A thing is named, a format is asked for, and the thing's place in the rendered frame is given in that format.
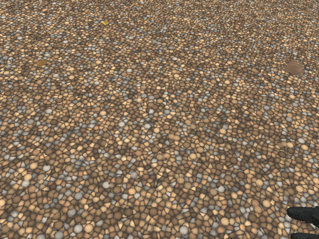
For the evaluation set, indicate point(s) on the right robot hand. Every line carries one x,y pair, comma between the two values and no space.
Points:
307,214

